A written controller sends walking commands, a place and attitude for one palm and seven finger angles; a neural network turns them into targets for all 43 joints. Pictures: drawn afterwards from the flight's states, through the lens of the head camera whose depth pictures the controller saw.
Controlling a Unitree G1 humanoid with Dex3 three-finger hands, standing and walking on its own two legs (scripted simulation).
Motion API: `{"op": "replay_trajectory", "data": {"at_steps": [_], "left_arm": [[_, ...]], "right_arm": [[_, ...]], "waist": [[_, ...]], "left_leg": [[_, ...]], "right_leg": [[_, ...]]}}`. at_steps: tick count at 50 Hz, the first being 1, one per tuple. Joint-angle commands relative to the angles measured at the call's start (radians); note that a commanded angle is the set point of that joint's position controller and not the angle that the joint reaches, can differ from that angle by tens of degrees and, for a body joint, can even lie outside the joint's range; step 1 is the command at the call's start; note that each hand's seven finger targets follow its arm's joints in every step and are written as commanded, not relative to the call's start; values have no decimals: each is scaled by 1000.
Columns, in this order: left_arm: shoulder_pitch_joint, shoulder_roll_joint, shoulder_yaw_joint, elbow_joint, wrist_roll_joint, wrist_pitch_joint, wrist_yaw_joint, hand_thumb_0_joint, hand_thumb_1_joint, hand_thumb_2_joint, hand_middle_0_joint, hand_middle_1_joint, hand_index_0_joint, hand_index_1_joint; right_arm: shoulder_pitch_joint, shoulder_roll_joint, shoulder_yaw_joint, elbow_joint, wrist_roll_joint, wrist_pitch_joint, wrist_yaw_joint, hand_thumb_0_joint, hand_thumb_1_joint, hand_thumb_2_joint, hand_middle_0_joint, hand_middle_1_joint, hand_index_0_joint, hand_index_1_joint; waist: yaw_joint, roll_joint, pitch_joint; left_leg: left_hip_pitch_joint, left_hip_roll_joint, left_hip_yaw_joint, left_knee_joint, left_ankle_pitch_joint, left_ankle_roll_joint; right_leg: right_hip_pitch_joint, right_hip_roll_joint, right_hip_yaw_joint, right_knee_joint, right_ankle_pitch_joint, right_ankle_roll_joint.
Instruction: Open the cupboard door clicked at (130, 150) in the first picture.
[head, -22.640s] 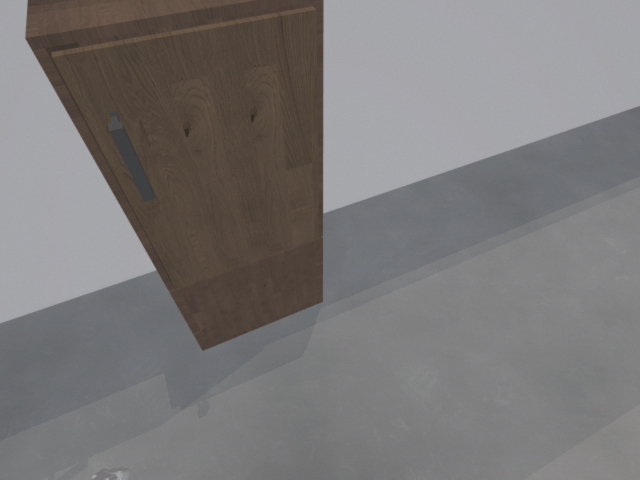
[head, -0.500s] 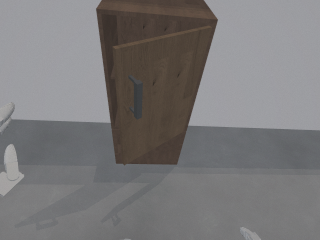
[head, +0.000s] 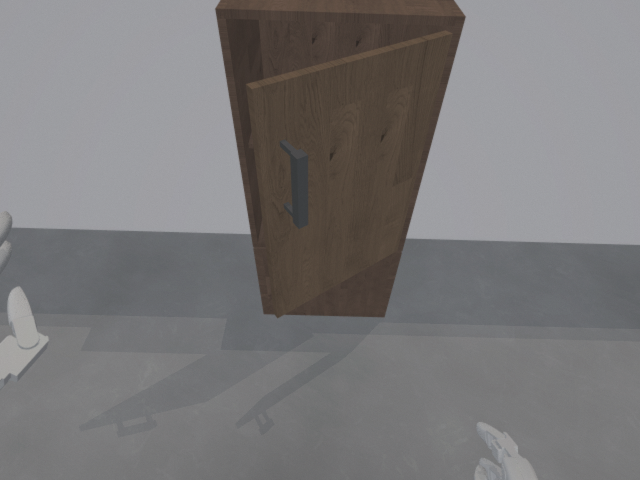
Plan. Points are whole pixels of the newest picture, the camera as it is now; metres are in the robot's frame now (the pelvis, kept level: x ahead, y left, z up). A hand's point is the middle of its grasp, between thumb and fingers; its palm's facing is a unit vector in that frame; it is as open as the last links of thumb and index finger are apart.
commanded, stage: let the arm hang, fingers relaxed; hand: left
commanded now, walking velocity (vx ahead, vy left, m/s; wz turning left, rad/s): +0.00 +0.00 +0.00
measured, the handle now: (293, 185) +0.55 +0.10 +0.06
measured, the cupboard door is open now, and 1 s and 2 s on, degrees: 36 36 36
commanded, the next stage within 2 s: look to check the result in 1.10 s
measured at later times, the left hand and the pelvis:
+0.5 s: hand out of the picture -0.08 +0.19 -0.17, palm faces +0.08 -0.98 -0.20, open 7.1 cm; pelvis -0.02 +0.00 +0.01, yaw +3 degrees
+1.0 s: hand out of the picture -0.03 +0.15 -0.17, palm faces +0.08 -0.99 -0.14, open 7.3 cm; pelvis -0.02 +0.00 +0.01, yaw +3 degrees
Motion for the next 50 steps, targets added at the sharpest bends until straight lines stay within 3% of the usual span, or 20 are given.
{"op": "replay_trajectory", "data": {"at_steps": [1, 2, 3, 4, 5, 6, 7, 8, 10, 12, 16, 24, 30, 40, 50], "left_arm": [[-55, -33, -292, 604, 67, 188, -140, 0, 900, 900, -200, -300, -200, -300], [-88, -52, -296, 624, 68, 208, -140, 0, 900, 900, -200, -300, -200, -300], [-153, -48, -307, 671, 66, 210, -141, 0, 900, 900, -200, -300, -200, -300], [-192, -31, -312, 728, 63, 211, -141, 0, 900, 900, -200, -300, -200, -300], [-207, -17, -316, 801, 62, 209, -142, 0, 900, 900, -200, -300, -200, -300], [-213, 8, -319, 879, 63, 206, -142, 0, 900, 900, -200, -300, -200, -300], [-226, 31, -322, 956, 63, 201, -141, 0, 900, 900, -200, -300, -200, -300], [-262, 29, -337, 1022, 60, 203, -140, 0, 900, 900, -200, -300, -200, -300], [-309, 0, -369, 1146, 50, 213, -138, 0, 900, 900, -200, -300, -200, -300], [-314, -10, -381, 1245, 46, 216, -136, 0, 900, 900, -200, -300, -200, -300], [-260, -56, -377, 1396, 41, 214, -132, 0, 900, 900, -200, -300, -200, -300], [-203, -97, -396, 1541, 37, 218, -129, 0, 900, 900, -200, -300, -200, -300], [-155, -126, -397, 1581, 36, 219, -121, 0, 900, 900, -200, -300, -200, -300], [-131, -155, -391, 1583, 38, 215, -113, 0, 900, 900, -200, -300, -200, -300], [-144, -168, -386, 1574, 39, 213, -112, 0, 900, 900, -200, -300, -200, -300]], "right_arm": [[-86, -243, -98, 56, -9, -6, 57, 0, -900, -900, 200, 300, 200, 300], [-76, -224, -84, 55, -14, 20, 54, 0, -900, -900, 200, 300, 200, 300], [-100, -216, -75, 56, -22, 31, 51, 0, -900, -900, 200, 300, 200, 300], [-114, -227, -66, 60, -29, 42, 49, 0, -900, -900, 200, 300, 200, 300], [-136, -231, -62, 73, -34, 51, 48, 0, -900, -900, 200, 300, 200, 300], [-145, -229, -58, 86, -32, 58, 48, 0, -900, -900, 200, 300, 200, 300], [-145, -217, -55, 105, -28, 64, 50, 0, -900, -900, 200, 300, 200, 300], [-138, -192, -48, 128, -24, 78, 50, 0, -900, -900, 200, 300, 200, 300], [-121, -149, -32, 185, -27, 102, 51, 0, -900, -900, 200, 300, 200, 300], [-119, -133, -21, 228, -26, 114, 48, 0, -900, -900, 200, 300, 200, 300], [-78, -100, -18, 304, -25, 124, 34, 0, -900, -900, 200, 300, 200, 300], [32, -70, -22, 409, -19, 136, 25, 0, -900, -900, 200, 300, 200, 300], [79, -41, -21, 447, -19, 137, 22, 0, -900, -900, 200, 300, 200, 300], [112, 8, -18, 470, -22, 133, 22, 0, -900, -900, 200, 300, 200, 300], [115, 12, -18, 463, -23, 126, 19, 0, -900, -900, 200, 300, 200, 300]], "waist": [[-26, 32, -118], [-21, 56, -134], [-14, 13, -115], [-11, -49, -103], [1, -81, -100], [10, -113, -113], [6, -148, -130], [-10, -188, -129], [-33, -74, -90], [-34, 58, -63], [-29, 154, -43], [-36, -19, 41], [-31, -57, 67], [-30, -32, 98], [-27, 0, 104]], "left_leg": [[48, 122, -137, 18, 643, 66], [-13, 155, -206, -34, 622, 105], [-55, 180, -250, -90, 624, 137], [-77, 196, -292, -125, 588, 152], [-82, 187, -279, -132, 531, 145], [-82, 148, -252, -116, 477, 121], [-53, 97, -201, -91, 432, 82], [-18, 62, -151, -89, 336, 47], [38, 32, -118, -120, 205, 19], [50, 39, -126, -172, 142, 19], [48, 41, -129, -201, 53, 19], [54, 49, -143, -239, -27, 27], [47, 47, -143, -248, -32, 34], [28, 31, -125, -233, -3, 33], [8, 35, -131, -241, 5, 31]], "right_leg": [[-96, -139, 79, 124, 384, 15], [-72, -108, 29, 175, 210, 19], [-55, -72, 34, 210, 51, 24], [-40, -66, 49, 203, -56, 25], [-7, -76, 62, 155, -41, 24], [52, -88, 78, 80, 77, 18], [74, -114, 107, 26, 205, 8], [58, -140, 130, -13, 245, -4], [-6, -168, 158, -65, 189, -14], [-7, -146, 152, -102, 93, -4], [22, -142, 132, -162, 50, -11], [-31, -135, 102, -194, -30, -10], [-48, -133, 93, -179, -49, -8], [-66, -138, 98, -171, -50, -10], [-39, -134, 89, -162, -3, -7]]}}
